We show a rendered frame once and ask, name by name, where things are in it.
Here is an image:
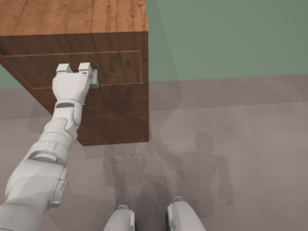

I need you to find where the drawer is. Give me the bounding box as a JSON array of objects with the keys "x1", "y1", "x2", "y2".
[{"x1": 4, "y1": 50, "x2": 141, "y2": 89}]

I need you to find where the left robot upper arm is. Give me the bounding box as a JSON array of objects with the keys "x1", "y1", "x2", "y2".
[{"x1": 0, "y1": 159, "x2": 68, "y2": 231}]

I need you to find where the robot right shin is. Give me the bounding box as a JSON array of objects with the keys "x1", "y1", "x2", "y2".
[{"x1": 170, "y1": 196, "x2": 184, "y2": 231}]

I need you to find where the handle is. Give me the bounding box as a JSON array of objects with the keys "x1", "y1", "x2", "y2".
[{"x1": 89, "y1": 69, "x2": 99, "y2": 89}]

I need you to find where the robot left shin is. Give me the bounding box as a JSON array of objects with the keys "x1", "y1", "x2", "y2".
[{"x1": 118, "y1": 205, "x2": 129, "y2": 210}]

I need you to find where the left robot hand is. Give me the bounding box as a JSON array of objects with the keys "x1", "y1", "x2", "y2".
[{"x1": 52, "y1": 63, "x2": 93, "y2": 106}]

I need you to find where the robot left forearm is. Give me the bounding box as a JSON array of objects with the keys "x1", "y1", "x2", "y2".
[{"x1": 5, "y1": 99, "x2": 83, "y2": 201}]

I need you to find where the cabinet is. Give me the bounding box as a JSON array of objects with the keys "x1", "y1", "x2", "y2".
[{"x1": 0, "y1": 0, "x2": 149, "y2": 146}]

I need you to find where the robot shin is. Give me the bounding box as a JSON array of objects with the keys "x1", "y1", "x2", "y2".
[
  {"x1": 170, "y1": 196, "x2": 184, "y2": 231},
  {"x1": 118, "y1": 205, "x2": 129, "y2": 210}
]

